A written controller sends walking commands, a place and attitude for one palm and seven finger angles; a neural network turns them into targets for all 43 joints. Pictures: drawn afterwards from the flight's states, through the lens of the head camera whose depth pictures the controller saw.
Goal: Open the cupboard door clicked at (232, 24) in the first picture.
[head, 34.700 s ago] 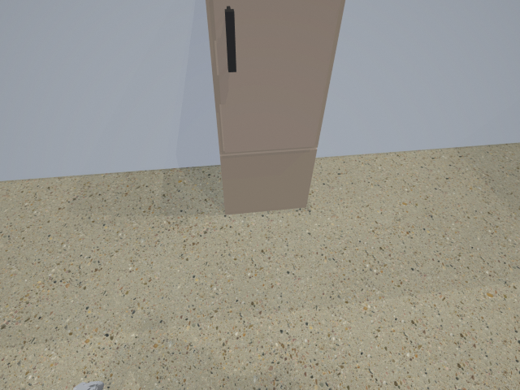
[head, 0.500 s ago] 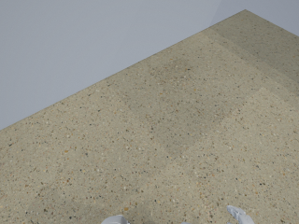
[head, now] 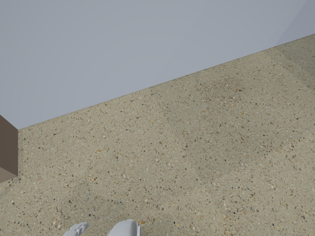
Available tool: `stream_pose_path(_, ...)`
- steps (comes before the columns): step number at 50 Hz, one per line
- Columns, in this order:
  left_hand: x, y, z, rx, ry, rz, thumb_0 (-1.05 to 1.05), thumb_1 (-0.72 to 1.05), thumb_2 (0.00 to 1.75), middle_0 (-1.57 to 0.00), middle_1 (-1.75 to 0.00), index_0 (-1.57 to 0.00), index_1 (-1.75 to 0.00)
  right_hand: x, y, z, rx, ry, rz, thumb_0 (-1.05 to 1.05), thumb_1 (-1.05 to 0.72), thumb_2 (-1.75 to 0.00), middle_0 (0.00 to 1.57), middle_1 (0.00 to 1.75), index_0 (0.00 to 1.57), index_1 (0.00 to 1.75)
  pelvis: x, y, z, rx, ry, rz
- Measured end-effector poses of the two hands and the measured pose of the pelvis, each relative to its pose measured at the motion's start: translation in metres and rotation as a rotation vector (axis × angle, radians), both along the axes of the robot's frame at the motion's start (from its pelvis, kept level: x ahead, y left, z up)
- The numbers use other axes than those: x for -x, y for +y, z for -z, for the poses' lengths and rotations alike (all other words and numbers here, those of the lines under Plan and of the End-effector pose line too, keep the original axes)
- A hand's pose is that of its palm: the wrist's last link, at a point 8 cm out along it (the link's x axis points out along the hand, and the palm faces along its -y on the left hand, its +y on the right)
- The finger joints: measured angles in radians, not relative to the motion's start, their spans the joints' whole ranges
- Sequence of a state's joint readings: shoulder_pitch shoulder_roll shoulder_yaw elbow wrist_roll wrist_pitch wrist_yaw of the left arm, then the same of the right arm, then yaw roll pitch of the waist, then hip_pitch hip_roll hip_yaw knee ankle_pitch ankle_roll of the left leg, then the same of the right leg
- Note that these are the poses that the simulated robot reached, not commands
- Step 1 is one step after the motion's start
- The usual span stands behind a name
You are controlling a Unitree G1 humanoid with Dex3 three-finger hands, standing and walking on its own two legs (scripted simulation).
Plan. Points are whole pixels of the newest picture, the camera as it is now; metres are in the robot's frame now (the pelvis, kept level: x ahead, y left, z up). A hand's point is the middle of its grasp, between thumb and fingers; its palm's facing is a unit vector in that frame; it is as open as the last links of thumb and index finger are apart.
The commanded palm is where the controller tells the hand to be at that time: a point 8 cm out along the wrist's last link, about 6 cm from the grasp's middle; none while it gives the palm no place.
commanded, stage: turn to face it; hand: left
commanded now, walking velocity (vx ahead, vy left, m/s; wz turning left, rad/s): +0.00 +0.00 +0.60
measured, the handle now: out of the picture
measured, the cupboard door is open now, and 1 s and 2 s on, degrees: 39 39 39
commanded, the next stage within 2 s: take the last steps up to it in 1.62 s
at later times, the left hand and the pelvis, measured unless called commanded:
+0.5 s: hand out of the picture +0.06 +0.23 -0.16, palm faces +0.31 -0.90 -0.31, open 7.4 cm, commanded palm none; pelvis +0.02 -0.02 -0.01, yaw +18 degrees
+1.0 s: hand out of the picture -0.03 +0.22 -0.17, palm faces +0.59 -0.76 -0.26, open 7.4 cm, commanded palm none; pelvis +0.03 -0.01 -0.01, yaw +36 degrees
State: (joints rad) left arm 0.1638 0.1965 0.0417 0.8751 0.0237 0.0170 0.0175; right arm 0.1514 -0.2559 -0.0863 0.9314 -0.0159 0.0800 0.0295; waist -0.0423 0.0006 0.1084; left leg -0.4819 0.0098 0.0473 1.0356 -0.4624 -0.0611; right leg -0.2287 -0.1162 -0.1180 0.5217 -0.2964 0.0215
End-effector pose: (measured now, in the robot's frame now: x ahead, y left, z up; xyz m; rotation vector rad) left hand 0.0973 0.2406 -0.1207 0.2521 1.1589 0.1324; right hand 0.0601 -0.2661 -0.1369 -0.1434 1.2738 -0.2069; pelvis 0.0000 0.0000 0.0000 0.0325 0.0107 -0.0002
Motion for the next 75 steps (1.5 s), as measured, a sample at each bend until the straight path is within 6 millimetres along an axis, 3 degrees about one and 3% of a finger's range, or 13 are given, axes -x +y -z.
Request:
stream_pose_path(4, 0.023, 0.003, 0.013, 0.043, 0.026, -0.068, 0.00, 0.90, 0.90, -0.20, -0.30, -0.20, -0.30, -0.029, 0.009, -0.007, 0.018, -0.013, -0.087, 0.00, -0.91, -0.90, 0.19, 0.29, 0.19, 0.30, -0.002, 0.004, 0.002, -0.001, 0.003, -0.059)
stream_pose_path(10, 0.059, 0.031, 0.040, 0.060, 0.090, -0.191, 0.00, 0.90, 0.90, -0.20, -0.30, -0.20, -0.30, -0.070, 0.032, -0.006, 0.063, -0.084, -0.215, 0.00, -0.91, -0.90, 0.19, 0.29, 0.19, 0.30, -0.004, 0.017, 0.018, 0.021, 0.006, -0.137)
stream_pose_path(19, 0.062, 0.044, 0.012, 0.001, 0.033, -0.298, 0.01, 0.91, 0.90, -0.19, -0.30, -0.20, -0.30, -0.081, 0.040, -0.007, 0.039, -0.049, -0.308, 0.00, -0.91, -0.90, 0.20, 0.30, 0.20, 0.30, -0.009, 0.004, 0.005, 0.040, 0.006, -0.239)
stream_pose_path(26, 0.067, 0.023, 0.000, -0.061, -0.038, -0.354, 0.00, 0.91, 0.90, -0.19, -0.30, -0.20, -0.30, -0.102, 0.023, 0.015, -0.008, -0.020, -0.353, 0.00, -0.90, -0.90, 0.20, 0.30, 0.20, 0.30, -0.017, -0.021, 0.013, 0.025, -0.001, -0.328)
stream_pose_path(31, 0.091, 0.001, -0.003, -0.027, 0.008, -0.424, 0.00, 0.90, 0.90, -0.20, -0.30, -0.20, -0.30, -0.126, 0.026, 0.005, -0.009, -0.011, -0.412, 0.00, -0.91, -0.90, 0.20, 0.29, 0.20, 0.30, -0.021, -0.022, 0.003, 0.010, -0.005, -0.398)
stream_pose_path(37, 0.122, -0.012, 0.015, 0.051, 0.047, -0.514, 0.00, 0.90, 0.90, -0.20, -0.30, -0.20, -0.30, -0.158, 0.056, -0.007, 0.007, -0.039, -0.528, 0.00, -0.91, -0.90, 0.19, 0.29, 0.19, 0.30, -0.024, -0.016, 0.002, -0.004, 0.005, -0.480)
stream_pose_path(41, 0.149, -0.005, 0.038, 0.083, 0.077, -0.595, 0.00, 0.90, 0.90, -0.20, -0.30, -0.20, -0.30, -0.180, 0.083, -0.003, 0.028, -0.107, -0.612, 0.00, -0.91, -0.90, 0.19, 0.29, 0.19, 0.30, -0.022, -0.004, 0.018, 0.015, 0.003, -0.538)
stream_pose_path(44, 0.161, 0.001, 0.038, 0.069, 0.103, -0.641, 0.01, 0.90, 0.90, -0.20, -0.30, -0.20, -0.30, -0.183, 0.095, -0.007, 0.032, -0.117, -0.654, 0.00, -0.91, -0.90, 0.20, 0.29, 0.19, 0.30, -0.023, -0.004, 0.016, 0.015, -0.003, -0.562)
stream_pose_path(53, 0.150, 0.010, 0.005, -0.020, 0.011, -0.717, 0.01, 0.91, 0.90, -0.19, -0.30, -0.20, -0.30, -0.188, 0.096, 0.003, -0.002, -0.045, -0.729, 0.00, -0.90, -0.90, 0.20, 0.30, 0.20, 0.30, -0.035, -0.019, 0.007, 0.033, -0.003, -0.666)
stream_pose_path(57, 0.148, -0.002, -0.001, -0.072, -0.028, -0.747, 0.00, 0.91, 0.90, -0.19, -0.30, -0.20, -0.30, -0.202, 0.089, 0.017, -0.024, -0.019, -0.749, 0.00, -0.90, -0.90, 0.20, 0.30, 0.20, 0.30, -0.045, -0.031, 0.013, 0.018, -0.006, -0.718)
stream_pose_path(61, 0.157, -0.024, -0.007, -0.053, -0.012, -0.800, 0.00, 0.90, 0.90, -0.20, -0.30, -0.20, -0.30, -0.218, 0.094, 0.011, -0.022, -0.001, -0.793, 0.00, -0.91, -0.90, 0.20, 0.30, 0.20, 0.30, -0.049, -0.031, 0.005, 0.010, -0.012, -0.777)
stream_pose_path(67, 0.177, -0.053, 0.005, 0.030, 0.018, -0.883, 0.00, 0.90, 0.90, -0.20, -0.30, -0.20, -0.30, -0.236, 0.122, -0.005, -0.008, -0.018, -0.884, 0.00, -0.91, -0.90, 0.19, 0.29, 0.19, 0.30, -0.052, -0.027, -0.001, -0.007, -0.003, -0.852)
stream_pose_path(75, 0.231, -0.070, 0.041, 0.117, 0.102, -1.019, 0.00, 0.90, 0.90, -0.20, -0.30, -0.20, -0.30, -0.245, 0.182, -0.007, 0.007, -0.125, -1.029, 0.00, -0.91, -0.90, 0.19, 0.29, 0.19, 0.30, -0.039, -0.012, 0.016, 0.013, -0.020, -0.927)
